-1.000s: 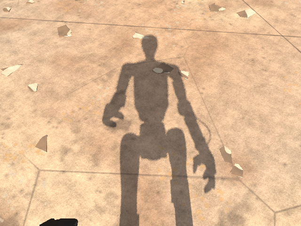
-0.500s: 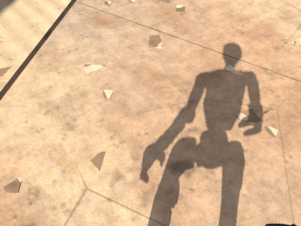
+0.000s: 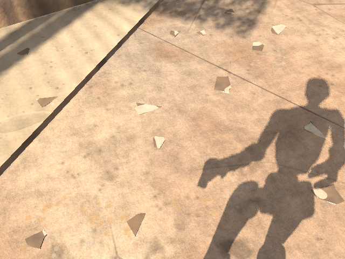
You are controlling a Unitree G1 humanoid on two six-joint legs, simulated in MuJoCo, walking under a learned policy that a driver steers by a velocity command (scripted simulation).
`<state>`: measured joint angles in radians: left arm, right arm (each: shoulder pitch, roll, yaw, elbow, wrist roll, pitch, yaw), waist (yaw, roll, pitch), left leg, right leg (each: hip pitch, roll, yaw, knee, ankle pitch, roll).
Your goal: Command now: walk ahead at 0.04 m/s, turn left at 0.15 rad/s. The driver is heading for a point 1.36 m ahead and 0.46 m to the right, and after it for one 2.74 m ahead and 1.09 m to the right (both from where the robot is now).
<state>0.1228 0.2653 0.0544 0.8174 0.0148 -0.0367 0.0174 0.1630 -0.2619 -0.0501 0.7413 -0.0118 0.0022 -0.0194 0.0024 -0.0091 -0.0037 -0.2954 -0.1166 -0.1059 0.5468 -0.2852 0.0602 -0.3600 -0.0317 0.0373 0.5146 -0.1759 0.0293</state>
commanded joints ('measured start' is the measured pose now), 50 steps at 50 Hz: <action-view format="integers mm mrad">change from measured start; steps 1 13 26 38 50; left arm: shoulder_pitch -5 -24 -31 -10 -38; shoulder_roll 161 95 91 91 43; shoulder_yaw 30 11 8 6 -6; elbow -54 -37 43 140 152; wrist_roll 22 -7 -9 -11 -42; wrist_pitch -13 -2 11 17 -42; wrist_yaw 3 -3 0 12 3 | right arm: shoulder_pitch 136 24 43 53 165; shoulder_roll -72 -82 -78 -70 -153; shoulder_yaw -14 -18 -18 -13 -36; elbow -39 -30 28 115 195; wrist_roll -8 -1 2 4 38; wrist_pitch -21 1 -10 -17 -56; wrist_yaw -2 8 -4 -9 -10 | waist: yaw -68 10 9 11 -32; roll -195 17 18 15 186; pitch -154 -66 -18 9 159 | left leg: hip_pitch -78 39 58 63 81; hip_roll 63 137 138 130 329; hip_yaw -28 -64 -58 -38 -379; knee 78 -68 -100 -132 -353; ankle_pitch -71 242 214 171 -546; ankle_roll -22 7 -9 -15 163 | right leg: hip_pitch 281 192 203 204 -102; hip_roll -263 -42 -23 -14 59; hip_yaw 237 28 24 21 -61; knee -70 4 -31 -63 169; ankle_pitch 584 194 134 88 -271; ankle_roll -215 -64 -52 -50 -83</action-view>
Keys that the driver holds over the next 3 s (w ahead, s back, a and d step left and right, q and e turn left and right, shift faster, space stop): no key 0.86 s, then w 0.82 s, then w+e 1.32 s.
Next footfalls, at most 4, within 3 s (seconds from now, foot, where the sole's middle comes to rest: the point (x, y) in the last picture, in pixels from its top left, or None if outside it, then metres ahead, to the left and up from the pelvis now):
1.60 left None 0.46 0.09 -0.77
2.14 right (224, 199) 0.74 -0.19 -0.77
2.64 left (199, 136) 1.08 -0.10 -0.77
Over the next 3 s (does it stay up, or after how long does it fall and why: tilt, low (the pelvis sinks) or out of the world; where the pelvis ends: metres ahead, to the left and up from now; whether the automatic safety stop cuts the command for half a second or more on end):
stays up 1.03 -0.20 0.01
